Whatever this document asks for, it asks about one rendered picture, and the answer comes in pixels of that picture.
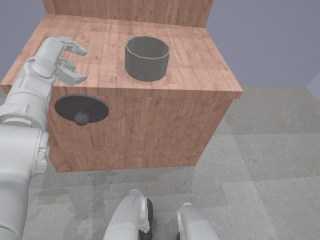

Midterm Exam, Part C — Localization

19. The knob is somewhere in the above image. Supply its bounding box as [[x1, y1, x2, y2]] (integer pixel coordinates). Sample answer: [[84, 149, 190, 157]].
[[74, 111, 90, 126]]

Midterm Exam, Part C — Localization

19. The robot left upper arm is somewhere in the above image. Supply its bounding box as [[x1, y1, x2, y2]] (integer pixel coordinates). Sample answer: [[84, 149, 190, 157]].
[[0, 124, 50, 240]]

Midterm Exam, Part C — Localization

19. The left robot thigh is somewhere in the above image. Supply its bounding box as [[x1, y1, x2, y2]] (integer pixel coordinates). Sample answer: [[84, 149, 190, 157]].
[[103, 194, 147, 240]]

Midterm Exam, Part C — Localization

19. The robot left forearm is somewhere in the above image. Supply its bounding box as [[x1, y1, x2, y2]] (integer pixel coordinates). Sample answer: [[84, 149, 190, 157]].
[[0, 56, 57, 132]]

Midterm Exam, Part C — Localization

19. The robot left foot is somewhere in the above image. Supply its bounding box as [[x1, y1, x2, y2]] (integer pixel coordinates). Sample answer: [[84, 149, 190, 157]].
[[140, 198, 154, 240]]

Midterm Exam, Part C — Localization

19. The table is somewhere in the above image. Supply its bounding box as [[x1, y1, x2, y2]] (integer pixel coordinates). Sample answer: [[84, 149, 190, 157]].
[[0, 0, 244, 173]]

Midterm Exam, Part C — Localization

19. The lid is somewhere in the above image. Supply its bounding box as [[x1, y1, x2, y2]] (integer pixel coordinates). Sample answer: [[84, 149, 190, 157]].
[[54, 94, 109, 123]]

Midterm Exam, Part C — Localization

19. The robot left hand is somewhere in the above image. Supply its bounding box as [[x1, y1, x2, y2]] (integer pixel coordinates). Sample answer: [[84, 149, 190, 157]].
[[35, 36, 88, 87]]

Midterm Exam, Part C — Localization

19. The pot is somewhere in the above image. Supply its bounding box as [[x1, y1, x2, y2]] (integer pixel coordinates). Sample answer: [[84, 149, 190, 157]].
[[125, 35, 170, 82]]

